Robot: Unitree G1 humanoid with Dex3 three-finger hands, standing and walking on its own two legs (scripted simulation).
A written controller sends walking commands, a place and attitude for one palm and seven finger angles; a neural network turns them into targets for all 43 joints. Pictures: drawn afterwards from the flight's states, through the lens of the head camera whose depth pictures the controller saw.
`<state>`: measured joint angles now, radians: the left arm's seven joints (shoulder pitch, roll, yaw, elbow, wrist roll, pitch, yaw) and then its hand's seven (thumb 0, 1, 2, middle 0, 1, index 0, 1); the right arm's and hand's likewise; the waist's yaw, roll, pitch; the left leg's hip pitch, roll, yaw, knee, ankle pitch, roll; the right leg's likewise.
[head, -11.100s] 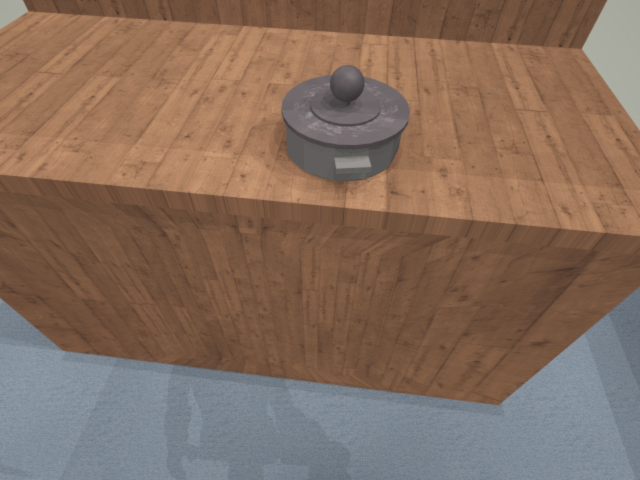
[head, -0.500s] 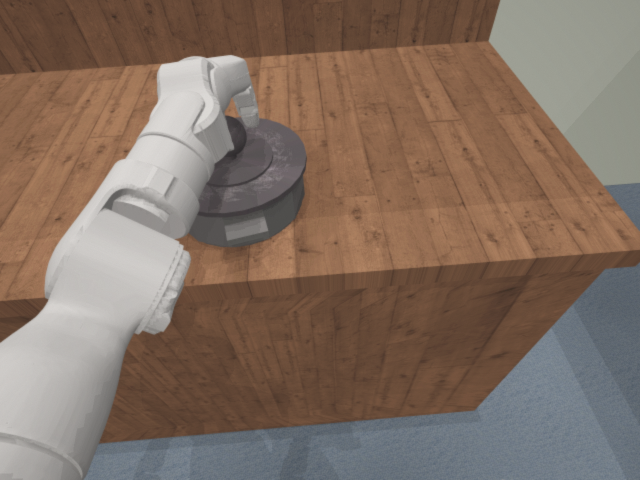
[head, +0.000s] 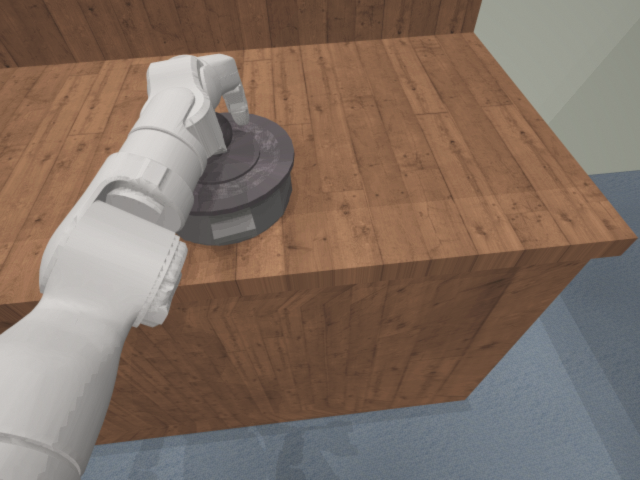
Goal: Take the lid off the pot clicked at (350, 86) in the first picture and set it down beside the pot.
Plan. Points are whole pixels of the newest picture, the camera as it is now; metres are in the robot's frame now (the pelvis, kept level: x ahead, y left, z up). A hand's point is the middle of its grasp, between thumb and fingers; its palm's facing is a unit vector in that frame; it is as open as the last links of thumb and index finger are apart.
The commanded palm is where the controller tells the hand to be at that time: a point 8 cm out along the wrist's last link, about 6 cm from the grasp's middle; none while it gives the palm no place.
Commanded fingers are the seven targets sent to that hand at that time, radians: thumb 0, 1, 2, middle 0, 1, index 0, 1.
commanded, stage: close the fingers and squeeze the knob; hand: left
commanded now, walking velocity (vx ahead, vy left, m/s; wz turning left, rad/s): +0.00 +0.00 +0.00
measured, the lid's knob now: (211, 132) +0.51 +0.11 +0.17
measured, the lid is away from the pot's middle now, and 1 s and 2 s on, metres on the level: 0.00 0.00 0.02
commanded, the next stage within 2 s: lift the lid straight up in 1.34 s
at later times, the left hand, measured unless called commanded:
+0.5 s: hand (207, 131) +0.48 +0.10 +0.20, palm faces -0.36 -0.09 -0.93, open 8.7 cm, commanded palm +0.47 +0.11 +0.25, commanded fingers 0.00 0.18 0.92 -0.61 -1.02 -0.61 -1.02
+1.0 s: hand (205, 129) +0.48 +0.10 +0.20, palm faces -0.38 -0.09 -0.92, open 8.2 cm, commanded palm +0.48 +0.11 +0.25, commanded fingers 0.00 0.37 0.95 -0.68 -1.02 -0.71 -1.05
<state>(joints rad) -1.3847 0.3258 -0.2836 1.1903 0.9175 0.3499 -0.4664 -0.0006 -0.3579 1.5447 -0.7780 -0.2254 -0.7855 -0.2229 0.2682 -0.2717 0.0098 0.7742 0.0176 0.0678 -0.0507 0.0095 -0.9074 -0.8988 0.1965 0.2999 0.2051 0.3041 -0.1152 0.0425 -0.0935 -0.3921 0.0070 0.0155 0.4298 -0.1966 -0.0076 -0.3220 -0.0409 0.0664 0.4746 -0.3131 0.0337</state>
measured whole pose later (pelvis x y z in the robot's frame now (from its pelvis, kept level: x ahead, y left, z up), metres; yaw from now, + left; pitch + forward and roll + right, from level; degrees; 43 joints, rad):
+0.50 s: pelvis +0.00 +0.00 +0.00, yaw +0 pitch +8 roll +1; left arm -1.33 0.32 -0.31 1.11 0.91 0.35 -0.48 0.00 0.07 0.98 -0.55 -0.92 -0.57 -0.93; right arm 0.24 -0.26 0.01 0.75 0.02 0.07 -0.04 0.01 -0.91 -0.90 0.20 0.30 0.20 0.30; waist -0.09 0.05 -0.10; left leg -0.37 0.00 0.01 0.43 -0.20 -0.01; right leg -0.30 -0.04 0.06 0.48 -0.32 0.03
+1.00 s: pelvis +0.00 +0.00 +0.00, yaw +0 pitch +9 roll +1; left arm -1.38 0.32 -0.32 1.17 0.91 0.36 -0.48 0.01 0.14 0.86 -0.58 -0.97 -0.62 -0.99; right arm 0.27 -0.27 0.01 0.78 0.02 0.07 -0.05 0.01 -0.91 -0.90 0.20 0.30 0.20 0.30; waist -0.10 0.04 -0.09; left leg -0.39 0.00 0.01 0.44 -0.20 -0.01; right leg -0.32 -0.04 0.06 0.48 -0.32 0.03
